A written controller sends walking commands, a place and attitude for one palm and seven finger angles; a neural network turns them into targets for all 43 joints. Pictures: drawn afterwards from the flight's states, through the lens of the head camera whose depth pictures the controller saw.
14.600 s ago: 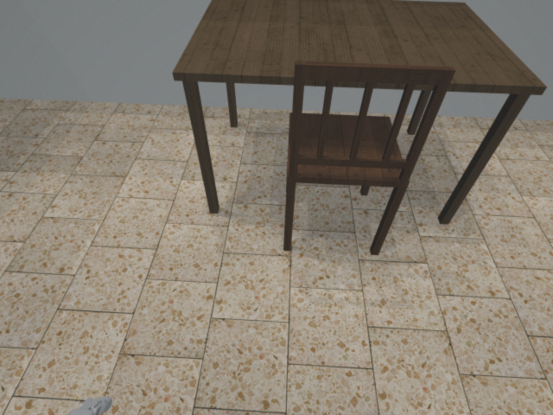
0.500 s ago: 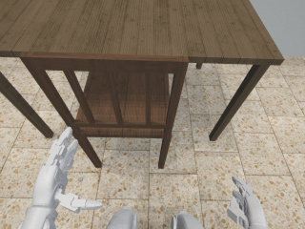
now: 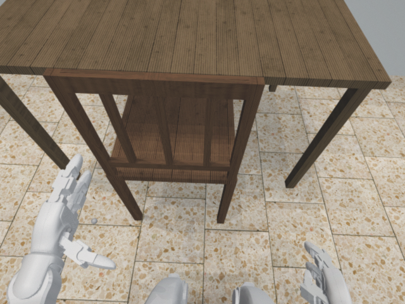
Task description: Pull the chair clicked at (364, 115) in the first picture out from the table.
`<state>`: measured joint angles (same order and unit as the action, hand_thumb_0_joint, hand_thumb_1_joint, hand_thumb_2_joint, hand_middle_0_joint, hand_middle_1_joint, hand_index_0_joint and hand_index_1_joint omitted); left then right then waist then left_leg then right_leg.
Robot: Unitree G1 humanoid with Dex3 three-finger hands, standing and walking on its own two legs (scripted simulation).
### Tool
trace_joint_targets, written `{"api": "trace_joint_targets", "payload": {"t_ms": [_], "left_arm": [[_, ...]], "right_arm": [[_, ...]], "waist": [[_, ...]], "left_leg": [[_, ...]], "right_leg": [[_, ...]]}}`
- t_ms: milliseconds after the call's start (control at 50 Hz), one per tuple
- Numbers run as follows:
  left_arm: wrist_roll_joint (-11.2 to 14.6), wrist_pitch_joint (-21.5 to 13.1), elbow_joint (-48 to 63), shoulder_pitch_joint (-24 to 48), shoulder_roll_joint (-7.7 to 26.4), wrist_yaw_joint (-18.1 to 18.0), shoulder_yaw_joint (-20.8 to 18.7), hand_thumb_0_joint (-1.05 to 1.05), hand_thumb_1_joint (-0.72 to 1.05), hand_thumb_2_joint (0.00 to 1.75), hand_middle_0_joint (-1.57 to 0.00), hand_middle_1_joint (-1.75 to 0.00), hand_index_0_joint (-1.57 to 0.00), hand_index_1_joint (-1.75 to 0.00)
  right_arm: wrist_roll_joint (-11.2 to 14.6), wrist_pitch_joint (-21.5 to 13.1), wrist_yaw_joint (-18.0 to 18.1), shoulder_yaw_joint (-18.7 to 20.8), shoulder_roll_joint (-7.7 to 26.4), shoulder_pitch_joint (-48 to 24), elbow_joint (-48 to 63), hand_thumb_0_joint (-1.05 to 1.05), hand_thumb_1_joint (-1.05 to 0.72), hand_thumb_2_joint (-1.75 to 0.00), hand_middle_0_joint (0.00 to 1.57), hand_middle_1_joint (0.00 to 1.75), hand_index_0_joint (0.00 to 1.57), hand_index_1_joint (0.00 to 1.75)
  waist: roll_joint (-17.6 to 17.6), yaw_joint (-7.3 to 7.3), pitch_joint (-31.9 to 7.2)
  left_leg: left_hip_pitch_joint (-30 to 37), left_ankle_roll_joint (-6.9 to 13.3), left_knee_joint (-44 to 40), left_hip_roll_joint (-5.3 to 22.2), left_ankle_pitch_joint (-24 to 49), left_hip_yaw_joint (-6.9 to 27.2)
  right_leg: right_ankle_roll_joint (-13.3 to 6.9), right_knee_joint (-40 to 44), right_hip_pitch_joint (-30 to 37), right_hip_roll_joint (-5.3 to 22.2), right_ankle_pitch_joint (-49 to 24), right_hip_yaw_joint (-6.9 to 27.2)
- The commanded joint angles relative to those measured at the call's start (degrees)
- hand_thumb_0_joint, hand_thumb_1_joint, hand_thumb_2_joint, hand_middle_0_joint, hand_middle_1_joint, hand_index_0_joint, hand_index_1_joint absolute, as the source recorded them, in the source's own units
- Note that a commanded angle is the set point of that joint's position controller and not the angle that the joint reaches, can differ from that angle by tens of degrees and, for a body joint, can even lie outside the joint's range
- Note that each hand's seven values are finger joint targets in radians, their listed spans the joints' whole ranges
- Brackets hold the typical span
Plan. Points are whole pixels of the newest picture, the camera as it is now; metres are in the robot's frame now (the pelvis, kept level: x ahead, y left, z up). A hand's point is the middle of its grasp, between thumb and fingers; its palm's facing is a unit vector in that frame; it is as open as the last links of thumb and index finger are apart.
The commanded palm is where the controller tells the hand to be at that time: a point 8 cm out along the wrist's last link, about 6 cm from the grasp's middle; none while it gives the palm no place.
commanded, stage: raise the hand toward the chair's back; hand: left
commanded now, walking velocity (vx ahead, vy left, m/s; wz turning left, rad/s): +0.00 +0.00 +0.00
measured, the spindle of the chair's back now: (164, 133) +0.49 +0.13 -0.02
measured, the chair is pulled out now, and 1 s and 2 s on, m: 0.00 0.00 0.00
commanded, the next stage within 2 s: aim the fingers beside a spindle in 0.38 s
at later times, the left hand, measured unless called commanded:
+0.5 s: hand (92, 227) +0.24 +0.20 +0.05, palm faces +0.03 -1.00 -0.06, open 16.9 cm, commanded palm +0.22 +0.26 +0.05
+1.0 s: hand (123, 209) +0.28 +0.17 +0.02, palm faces +0.01 -1.00 -0.04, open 17.0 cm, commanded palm +0.26 +0.22 +0.03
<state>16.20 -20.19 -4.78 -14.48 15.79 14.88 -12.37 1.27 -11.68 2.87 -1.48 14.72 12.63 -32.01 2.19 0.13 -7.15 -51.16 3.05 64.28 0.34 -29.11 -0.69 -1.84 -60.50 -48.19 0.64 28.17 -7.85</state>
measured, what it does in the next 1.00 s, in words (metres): stands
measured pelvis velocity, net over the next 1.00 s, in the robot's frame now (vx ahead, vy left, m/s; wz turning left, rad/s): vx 0.00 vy -0.01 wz -0.01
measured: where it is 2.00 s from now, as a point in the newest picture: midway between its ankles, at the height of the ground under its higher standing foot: outside the picture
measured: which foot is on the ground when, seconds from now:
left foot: down 0.00-1.00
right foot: down 0.00-1.00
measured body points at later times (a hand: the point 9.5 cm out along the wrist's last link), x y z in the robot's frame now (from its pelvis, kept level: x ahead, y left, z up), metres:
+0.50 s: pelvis +0.00 +0.00 +0.00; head +0.07 +0.01 +0.45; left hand +0.23 +0.26 +0.06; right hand +0.18 -0.23 -0.07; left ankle +0.02 +0.08 -0.66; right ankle +0.01 -0.11 -0.66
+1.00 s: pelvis +0.00 -0.01 -0.01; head +0.09 +0.00 +0.43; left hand +0.27 +0.23 +0.03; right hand +0.17 -0.25 -0.10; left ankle +0.02 +0.08 -0.66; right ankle +0.01 -0.11 -0.66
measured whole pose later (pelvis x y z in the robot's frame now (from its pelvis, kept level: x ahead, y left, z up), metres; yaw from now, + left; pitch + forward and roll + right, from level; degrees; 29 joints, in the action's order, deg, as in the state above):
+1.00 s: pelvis +0.00 -0.01 -0.01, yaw -1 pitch +18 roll -2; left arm 13.4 -20.3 -8.6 -8.9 13.2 10.6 -8.4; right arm 0.2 -10.1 1.2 -1.0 14.8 13.1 -31.2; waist 1.9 -0.8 -8.0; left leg -54.4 2.6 65.9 0.6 -29.7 -1.4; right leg -2.4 -63.2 -52.2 0.5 29.2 -7.1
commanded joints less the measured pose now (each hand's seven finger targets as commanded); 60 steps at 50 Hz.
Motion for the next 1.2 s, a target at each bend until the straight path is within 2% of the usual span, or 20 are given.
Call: {"api": "trace_joint_targets", "payload": {"t_ms": [0, 80, 100, 180, 280, 360, 380, 460, 500, 560, 580, 640, 680, 780, 840, 940, 1040, 1100, 1120, 1180], "left_arm": [[1.1, -2.5, 15.5, -0.2, 8.3, 1.7, -3.6, 0.00, -0.50, 0.30, -0.06, -0.08, -0.06, -0.08], [1.1, -5.2, 16.8, 0.0, 9.6, -2.7, -6.9, 0.00, -0.50, 0.30, -0.06, -0.08, -0.06, -0.08], [0.7, -5.8, 15.7, 0.4, 7.9, -3.4, -5.7, 0.00, -0.50, 0.30, -0.06, -0.08, -0.06, -0.08], [-0.6, -6.1, 9.8, 0.7, 5.7, -3.2, -3.3, 0.00, -0.50, 0.30, -0.06, -0.08, -0.06, -0.08], [0.2, -4.1, 13.0, 1.8, 7.4, 1.0, -1.9, 0.00, -0.50, 0.30, -0.06, -0.08, -0.06, -0.08], [1.0, -5.0, 17.8, 1.0, 8.9, -0.4, -4.6, 0.00, -0.50, 0.30, -0.06, -0.08, -0.06, -0.08], [0.9, -5.2, 17.2, 0.9, 9.8, -1.3, -5.8, 0.00, -0.50, 0.30, -0.06, -0.08, -0.06, -0.08], [0.6, -5.8, 11.7, 1.7, 6.0, -2.3, -3.7, 0.00, -0.50, 0.30, -0.06, -0.08, -0.06, -0.08], [0.0, -5.3, 8.7, 5.1, 4.9, -1.3, -1.5, 0.00, -0.50, 0.30, -0.06, -0.08, -0.06, -0.08], [-0.4, -4.7, 9.5, 9.2, 4.1, 0.6, 1.4, 0.00, -0.50, 0.30, -0.06, -0.08, -0.06, -0.08], [-0.4, -4.4, 9.6, 10.4, 4.8, 0.8, 1.2, 0.00, -0.50, 0.30, -0.06, -0.08, -0.06, -0.08], [-0.9, -4.8, 12.3, 14.6, 7.7, 0.0, -0.8, 0.00, -0.50, 0.30, -0.06, -0.08, -0.06, -0.08], [-1.2, -5.0, 12.4, 13.6, 8.6, -1.5, -2.1, 0.00, -0.50, 0.30, -0.06, -0.08, -0.06, -0.08], [-1.5, -4.1, 7.4, 7.9, 5.8, -4.6, -2.4, 0.00, -0.50, 0.30, -0.06, -0.08, -0.06, -0.08], [-1.8, -2.9, 5.6, 6.7, 4.3, -4.5, -1.1, 0.00, -0.50, 0.30, -0.06, -0.08, -0.06, -0.08], [-2.6, -4.7, 9.7, 11.8, 2.6, -4.2, 2.8, 0.00, -0.50, 0.30, -0.06, -0.08, -0.06, -0.08], [-3.5, -7.9, 10.7, 14.8, 2.7, -6.2, 3.1, 0.00, -0.50, 0.30, -0.06, -0.08, -0.06, -0.08], [-4.0, -7.7, 6.7, 14.3, 3.7, -7.1, 1.2, 0.00, -0.50, 0.30, -0.06, -0.08, -0.06, -0.08], [-4.2, -7.2, 5.4, 15.3, 2.6, -7.0, 2.4, 0.00, -0.50, 0.30, -0.06, -0.08, -0.06, -0.08], [-4.7, -6.0, 3.3, 17.2, 3.7, -6.9, 1.7, 0.00, -0.50, 0.30, -0.06, -0.08, -0.06, -0.08]], "right_arm": [[0.4, -4.0, 0.8, 3.8, 8.1, -1.2, 9.5, 0.00, -0.90, -0.90, 0.20, 0.30, 0.20, 0.30], [-0.2, -3.9, 0.3, 3.9, 7.3, -1.3, 7.9, 0.00, -0.90, -0.90, 0.20, 0.30, 0.20, 0.30], [-0.4, -3.8, 0.1, 3.7, 7.1, -1.6, 7.8, 0.00, -0.90, -0.90, 0.20, 0.30, 0.20, 0.30], [-0.4, -3.3, -0.3, 3.7, 7.8, -1.7, 7.6, 0.00, -0.90, -0.90, 0.20, 0.30, 0.20, 0.30], [0.2, -3.5, 0.4, 3.6, 8.6, -1.7, 9.5, 0.00, -0.90, -0.90, 0.20, 0.30, 0.20, 0.30], [-0.1, -3.9, 0.5, 3.6, 7.7, -1.4, 9.1, 0.00, -0.90, -0.90, 0.20, 0.30, 0.20, 0.30], [-0.2, -3.7, 0.5, 3.6, 7.7, -1.5, 8.8, 0.00, -0.90, -0.90, 0.20, 0.30, 0.20, 0.30], [-0.2, -3.5, 0.2, 3.1, 7.5, -2.3, 8.0, 0.00, -0.90, -0.90, 0.20, 0.30, 0.20, 0.30], [-0.1, -3.4, 0.4, 3.0, 8.0, -2.3, 7.9, 0.00, -0.90, -0.90, 0.20, 0.30, 0.20, 0.30], [0.0, -3.8, 0.7, 3.0, 8.3, -2.2, 8.4, 0.00, -0.90, -0.90, 0.20, 0.30, 0.20, 0.30], [0.1, -4.0, 0.8, 3.0, 8.4, -2.0, 8.3, 0.00, -0.90, -0.90, 0.20, 0.30, 0.20, 0.30], [-0.3, -4.3, 1.1, 3.1, 8.5, -1.4, 7.9, 0.00, -0.90, -0.90, 0.20, 0.30, 0.20, 0.30], [-0.6, -4.2, 0.9, 3.1, 8.3, -1.0, 7.9, 0.00, -0.90, -0.90, 0.20, 0.30, 0.20, 0.30], [-0.9, -2.9, -0.5, 3.3, 7.7, -1.5, 8.4, 0.00, -0.90, -0.90, 0.20, 0.30, 0.20, 0.30], [-0.7, -1.7, -1.0, 3.5, 7.8, -1.3, 8.9, 0.00, -0.90, -0.90, 0.20, 0.30, 0.20, 0.30], [-0.8, -1.4, -1.0, 3.7, 7.7, -1.0, 9.1, 0.00, -0.90, -0.90, 0.20, 0.30, 0.20, 0.30], [-1.2, -1.7, -0.9, 3.9, 7.6, -0.7, 7.7, 0.00, -0.90, -0.90, 0.20, 0.30, 0.20, 0.30], [-1.3, -1.0, -1.0, 3.9, 7.7, -0.9, 7.2, 0.00, -0.90, -0.90, 0.20, 0.30, 0.20, 0.30], [-1.2, -0.7, -1.1, 3.7, 7.6, -1.0, 7.3, 0.00, -0.90, -0.90, 0.20, 0.30, 0.20, 0.30], [-1.0, 0.1, -1.1, 3.7, 7.7, -1.4, 7.6, 0.00, -0.90, -0.90, 0.20, 0.30, 0.20, 0.30]], "waist": [[1.2, 0.49, -18.8], [1.8, 0.97, -15.7], [3.1, 0.42, -13.4], [0.5, -0.73, -10.6], [1.8, -0.44, -15.2], [2.4, 0.47, -17.4], [1.8, 0.43, -16.5], [1.3, -0.77, -10.1], [-0.9, -2.23, -9.1], [1.4, -2.22, -12.2], [0.6, -2.47, -12.7], [3.0, -1.63, -16.9], [2.6, -0.91, -18.3], [0.6, 0.39, -18.6], [-1.3, 0.10, -18.0], [0.6, -1.36, -18.1], [0.4, -2.02, -18.6], [-0.6, -1.56, -18.2], [-1.8, -1.88, -18.0], [-0.8, -1.37, -18.2]], "left_leg": [[15.9, -2.5, -11.2, 0.3, 20.5, 5.0], [15.6, -3.6, -11.4, 0.7, 22.2, 5.6], [15.0, -3.7, -11.3, 0.6, 20.9, 5.6], [11.3, -3.1, -10.8, 0.6, 15.6, 5.3], [12.7, -2.4, -11.3, 0.4, 14.0, 5.0], [15.9, -3.2, -11.4, 0.4, 19.1, 5.6], [14.9, -3.1, -11.2, 0.5, 18.9, 5.6], [10.7, -2.8, -11.0, 0.2, 12.2, 5.4], [8.5, -2.2, -10.0, 0.1, 8.8, 5.1], [9.0, -2.0, -9.7, 0.0, 7.5, 5.2], [9.3, -1.9, -9.5, 0.2, 7.8, 5.3], [11.6, -2.2, -9.1, 0.1, 11.7, 5.7], [12.3, -2.5, -8.9, 0.3, 14.8, 5.7], [10.9, -2.7, -8.4, 0.0, 18.6, 4.8], [8.8, -2.3, -7.9, -0.1, 17.8, 3.8], [9.5, -2.1, -6.8, 0.3, 17.6, 4.0], [10.1, -2.3, -5.3, 0.5, 18.3, 4.7], [7.3, -2.1, -4.5, 0.2, 16.3, 4.2], [6.0, -1.9, -4.4, 0.0, 15.1, 3.8], [4.4, -1.7, -4.1, -0.2, 13.1, 3.4]], "right_leg": [[0.1, 8.4, 10.8, -0.8, -15.2, 4.1], [-0.2, 7.4, 8.6, -1.0, -14.5, 3.2], [-0.2, 7.2, 6.6, -0.9, -13.1, 3.1], [-0.2, 7.1, 4.3, -0.8, -9.9, 3.1], [-0.2, 8.4, 7.6, -0.8, -9.4, 4.2], [-0.1, 7.9, 8.6, -0.9, -12.6, 3.7], [-0.1, 7.8, 8.3, -1.1, -12.5, 3.7], [-0.1, 7.8, 4.4, -0.9, -7.7, 3.3], [0.2, 8.1, 2.8, -0.8, -5.6, 3.8], [0.0, 7.9, 3.2, -0.5, -4.5, 4.5], [0.0, 7.9, 3.2, -0.7, -4.7, 4.6], [-0.2, 7.1, 4.5, -0.5, -7.5, 4.8], [-0.2, 6.3, 5.1, -0.7, -9.6, 4.5], [-0.1, 5.2, 6.5, -0.5, -13.8, 4.2], [0.0, 5.1, 7.5, -0.4, -15.2, 4.6], [0.0, 4.6, 5.4, -0.3, -14.8, 5.1], [0.0, 3.2, 2.8, -0.3, -14.4, 5.0], [-0.1, 2.7, 2.7, -0.3, -13.6, 5.4], [0.1, 2.8, 3.2, -0.2, -13.3, 5.6], [-0.1, 3.1, 3.6, -0.2, -11.7, 6.3]]}}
